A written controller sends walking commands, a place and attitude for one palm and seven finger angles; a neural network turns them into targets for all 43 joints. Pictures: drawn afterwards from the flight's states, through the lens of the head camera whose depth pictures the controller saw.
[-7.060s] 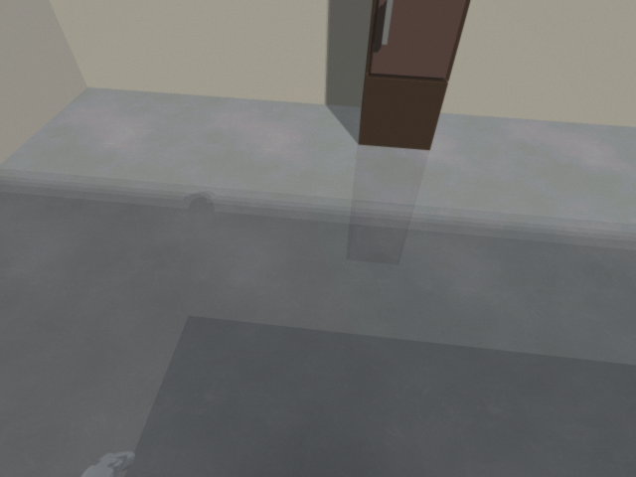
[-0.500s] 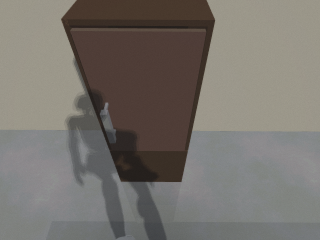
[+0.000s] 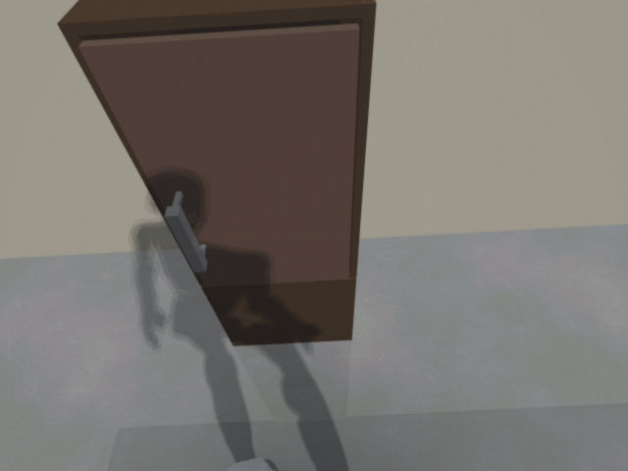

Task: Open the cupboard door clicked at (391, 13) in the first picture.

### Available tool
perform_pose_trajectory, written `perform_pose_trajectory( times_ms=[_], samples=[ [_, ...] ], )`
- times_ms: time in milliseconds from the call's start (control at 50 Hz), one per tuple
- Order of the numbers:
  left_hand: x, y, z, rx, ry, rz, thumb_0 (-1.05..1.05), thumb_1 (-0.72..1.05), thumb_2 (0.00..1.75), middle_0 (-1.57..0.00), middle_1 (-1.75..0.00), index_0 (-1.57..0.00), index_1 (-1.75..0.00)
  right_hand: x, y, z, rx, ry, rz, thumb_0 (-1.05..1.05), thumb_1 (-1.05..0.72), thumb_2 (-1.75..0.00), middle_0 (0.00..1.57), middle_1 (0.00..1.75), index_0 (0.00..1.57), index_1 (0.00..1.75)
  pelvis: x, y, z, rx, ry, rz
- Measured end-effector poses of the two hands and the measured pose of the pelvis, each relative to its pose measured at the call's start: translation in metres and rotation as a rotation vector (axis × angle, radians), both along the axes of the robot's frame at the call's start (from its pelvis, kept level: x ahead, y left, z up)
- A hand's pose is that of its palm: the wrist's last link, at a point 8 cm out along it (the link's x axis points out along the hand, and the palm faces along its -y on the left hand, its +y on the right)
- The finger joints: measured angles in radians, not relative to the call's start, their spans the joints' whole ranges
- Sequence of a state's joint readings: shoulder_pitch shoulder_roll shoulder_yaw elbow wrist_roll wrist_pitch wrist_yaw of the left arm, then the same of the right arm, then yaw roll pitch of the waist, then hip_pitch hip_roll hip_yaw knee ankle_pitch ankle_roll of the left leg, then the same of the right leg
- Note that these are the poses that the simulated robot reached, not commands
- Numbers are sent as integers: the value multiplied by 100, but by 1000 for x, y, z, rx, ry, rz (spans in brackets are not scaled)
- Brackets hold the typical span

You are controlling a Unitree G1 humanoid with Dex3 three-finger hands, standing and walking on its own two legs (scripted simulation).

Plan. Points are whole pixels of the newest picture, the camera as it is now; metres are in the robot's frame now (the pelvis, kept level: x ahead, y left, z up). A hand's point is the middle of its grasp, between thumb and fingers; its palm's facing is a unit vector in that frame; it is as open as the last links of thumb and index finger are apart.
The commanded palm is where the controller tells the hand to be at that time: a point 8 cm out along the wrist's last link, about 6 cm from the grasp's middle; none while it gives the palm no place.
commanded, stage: come to a stop and stand still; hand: left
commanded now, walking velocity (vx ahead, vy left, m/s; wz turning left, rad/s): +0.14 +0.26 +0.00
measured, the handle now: (190, 233) +0.52 +0.29 -0.09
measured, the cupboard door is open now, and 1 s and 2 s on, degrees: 0 0 0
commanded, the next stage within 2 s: look again from close up in 0.96 s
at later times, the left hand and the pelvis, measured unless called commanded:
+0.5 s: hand out of the picture -0.03 +0.22 -0.16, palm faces +0.11 -0.97 -0.23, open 7.4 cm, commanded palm none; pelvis -0.01 +0.03 +0.01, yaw +2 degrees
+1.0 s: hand out of the picture +0.01 +0.24 -0.16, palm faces +0.04 -0.98 -0.19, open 7.3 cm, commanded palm none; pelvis +0.00 +0.06 +0.02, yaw +1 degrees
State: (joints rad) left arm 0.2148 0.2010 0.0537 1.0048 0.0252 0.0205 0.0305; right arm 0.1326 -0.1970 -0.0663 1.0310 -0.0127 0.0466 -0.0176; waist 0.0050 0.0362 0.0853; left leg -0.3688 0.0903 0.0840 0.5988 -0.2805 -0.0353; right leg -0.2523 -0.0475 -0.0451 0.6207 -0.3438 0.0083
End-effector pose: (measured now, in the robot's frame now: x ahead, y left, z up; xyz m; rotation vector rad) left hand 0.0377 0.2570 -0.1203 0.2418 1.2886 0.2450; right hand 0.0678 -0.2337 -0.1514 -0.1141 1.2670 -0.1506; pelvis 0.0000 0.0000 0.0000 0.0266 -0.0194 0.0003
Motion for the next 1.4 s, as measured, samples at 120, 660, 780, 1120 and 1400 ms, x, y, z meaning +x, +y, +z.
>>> perform_pose_trajectory(
  times_ms=[120,660,780,1120,1400],
  samples=[
    [-9,-35,17,-40,-2,-10,1,91,90,-20,-30,-20,-30,-29,-22,12,19,54,-12,0,-91,-89,20,30,20,30,3,-15,18,24,12,-11],
    [-59,27,-17,-119,119,79,1,91,90,-20,-30,-20,-30,4,64,28,-38,-30,96,0,-92,-89,20,30,21,30,-3,49,11,4,10,18],
    [-43,22,-10,-133,91,37,1,91,90,-20,-30,-20,-30,-2,69,25,-24,-26,53,-1,-94,-89,20,30,21,30,-1,60,15,-20,5,14],
    [-32,33,-12,-118,89,-10,1,92,90,-20,-30,-20,-30,-81,81,23,-15,163,12,0,-91,-89,20,30,20,30,-1,68,15,-34,11,14],
    [-44,35,-3,-87,91,-3,1,91,90,-20,-30,-20,-30,-81,93,5,53,119,31,2,-92,-89,20,30,20,30,-3,68,11,-15,-2,8]
  ],
)
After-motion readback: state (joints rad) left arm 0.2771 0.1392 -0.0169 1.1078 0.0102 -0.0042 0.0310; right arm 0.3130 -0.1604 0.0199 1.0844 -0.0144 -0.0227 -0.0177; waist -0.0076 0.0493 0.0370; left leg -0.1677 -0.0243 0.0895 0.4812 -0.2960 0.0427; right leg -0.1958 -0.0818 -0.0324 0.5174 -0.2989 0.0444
